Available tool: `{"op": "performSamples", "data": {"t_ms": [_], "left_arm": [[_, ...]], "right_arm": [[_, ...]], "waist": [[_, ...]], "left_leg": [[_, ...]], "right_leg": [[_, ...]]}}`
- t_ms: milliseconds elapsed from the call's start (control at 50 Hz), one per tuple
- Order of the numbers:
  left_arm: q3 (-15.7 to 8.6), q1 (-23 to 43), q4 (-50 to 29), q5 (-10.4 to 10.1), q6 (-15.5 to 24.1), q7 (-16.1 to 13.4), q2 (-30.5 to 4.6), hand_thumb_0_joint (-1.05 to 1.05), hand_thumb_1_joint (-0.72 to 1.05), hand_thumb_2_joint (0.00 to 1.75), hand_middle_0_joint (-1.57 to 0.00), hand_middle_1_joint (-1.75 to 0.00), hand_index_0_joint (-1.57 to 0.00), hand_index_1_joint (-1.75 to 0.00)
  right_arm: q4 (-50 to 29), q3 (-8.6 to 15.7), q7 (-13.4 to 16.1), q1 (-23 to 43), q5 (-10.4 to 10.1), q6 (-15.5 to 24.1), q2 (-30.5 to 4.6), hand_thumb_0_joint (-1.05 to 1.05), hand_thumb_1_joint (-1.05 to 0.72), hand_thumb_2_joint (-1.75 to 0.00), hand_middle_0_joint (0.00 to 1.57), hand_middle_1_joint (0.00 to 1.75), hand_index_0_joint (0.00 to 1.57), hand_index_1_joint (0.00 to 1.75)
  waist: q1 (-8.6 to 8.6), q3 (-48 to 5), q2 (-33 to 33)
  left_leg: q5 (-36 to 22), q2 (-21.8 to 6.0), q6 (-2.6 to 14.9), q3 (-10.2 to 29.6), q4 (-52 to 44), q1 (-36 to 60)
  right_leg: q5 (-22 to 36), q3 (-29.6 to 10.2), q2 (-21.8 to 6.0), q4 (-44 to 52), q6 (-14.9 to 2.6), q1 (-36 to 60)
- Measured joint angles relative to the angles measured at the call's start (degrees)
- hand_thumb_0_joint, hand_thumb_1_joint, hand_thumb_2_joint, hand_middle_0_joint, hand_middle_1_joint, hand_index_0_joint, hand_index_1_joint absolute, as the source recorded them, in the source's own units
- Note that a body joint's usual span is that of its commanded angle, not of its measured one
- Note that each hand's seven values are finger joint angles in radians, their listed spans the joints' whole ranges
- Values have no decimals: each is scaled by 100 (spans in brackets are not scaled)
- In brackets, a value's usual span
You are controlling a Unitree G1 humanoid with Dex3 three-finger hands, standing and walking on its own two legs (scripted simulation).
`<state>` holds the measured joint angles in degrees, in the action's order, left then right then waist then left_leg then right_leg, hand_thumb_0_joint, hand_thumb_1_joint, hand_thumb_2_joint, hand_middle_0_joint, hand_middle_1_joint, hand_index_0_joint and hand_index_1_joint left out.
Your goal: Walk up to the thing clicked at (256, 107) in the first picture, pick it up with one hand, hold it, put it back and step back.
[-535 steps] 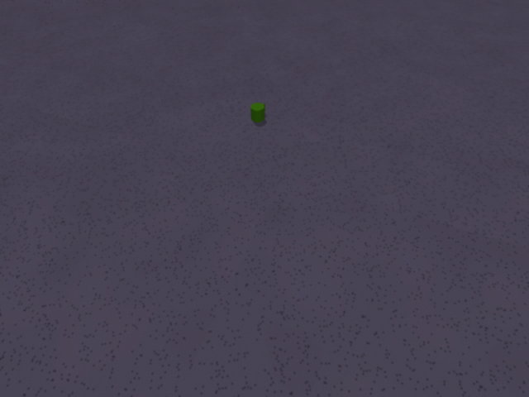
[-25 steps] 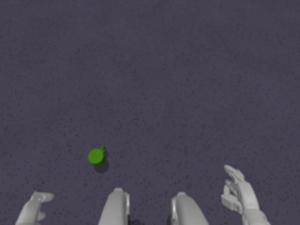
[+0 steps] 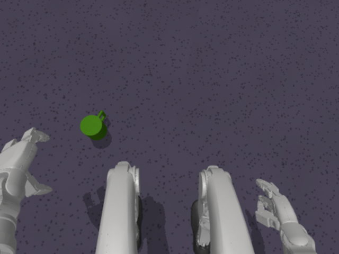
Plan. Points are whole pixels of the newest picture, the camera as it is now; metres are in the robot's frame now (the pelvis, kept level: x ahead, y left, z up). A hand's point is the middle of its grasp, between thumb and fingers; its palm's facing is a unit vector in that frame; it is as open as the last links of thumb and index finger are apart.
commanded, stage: rise first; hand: left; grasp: from above
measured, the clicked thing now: (96, 124) +0.49 +0.31 -0.43
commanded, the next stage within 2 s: none
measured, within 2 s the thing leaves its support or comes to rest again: neither
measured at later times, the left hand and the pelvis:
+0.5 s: hand (53, 145) +0.36 +0.37 -0.24, palm faces -0.45 -0.15 -0.88, open 14.1 cm; pelvis -0.03 +0.00 -0.11, yaw -4 degrees
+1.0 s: hand (60, 137) +0.40 +0.38 -0.29, palm faces -0.45 -0.06 -0.89, open 14.0 cm; pelvis -0.02 +0.00 -0.15, yaw -6 degrees
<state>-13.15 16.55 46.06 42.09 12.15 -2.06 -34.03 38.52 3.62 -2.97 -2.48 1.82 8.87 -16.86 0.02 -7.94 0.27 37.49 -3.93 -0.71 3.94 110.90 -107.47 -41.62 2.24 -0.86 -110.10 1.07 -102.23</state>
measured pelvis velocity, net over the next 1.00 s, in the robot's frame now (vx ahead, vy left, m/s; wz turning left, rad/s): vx -0.02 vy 0.00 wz -0.11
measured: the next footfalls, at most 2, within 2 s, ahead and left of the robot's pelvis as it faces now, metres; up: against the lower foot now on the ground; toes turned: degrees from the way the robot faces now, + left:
none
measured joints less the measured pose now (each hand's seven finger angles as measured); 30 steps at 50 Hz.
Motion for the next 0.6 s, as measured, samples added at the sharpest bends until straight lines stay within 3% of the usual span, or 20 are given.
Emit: {"op": "performSamples", "data": {"t_ms": [120,260,600], "left_arm": [[-104,736,465,618,327,-132,-382,-1,-52,101,-7,-106,-7,-106],[-170,1381,1089,1254,686,-339,-795,0,-53,102,-7,-106,-7,-106],[-164,2410,2378,2617,1185,-1103,-1541,0,-51,100,-7,-103,-7,-102]], "right_arm": [[195,-64,-68,-62,75,-233,62,1,-88,-89,20,30,20,30],[357,-176,-137,-242,183,-503,112,1,-89,-90,20,30,20,30],[547,-349,-291,-289,551,-915,52,1,-89,-90,20,30,20,30]], "waist": [[29,217,-5],[177,395,-33],[528,541,-220]], "left_leg": [[-68,-19,-7,138,722,-806],[-176,-10,8,274,1301,-1391],[-240,44,51,485,2207,-2205]], "right_leg": [[64,60,57,-695,-9,-769],[172,128,96,-1221,13,-1294],[216,227,145,-2011,70,-1964]]}}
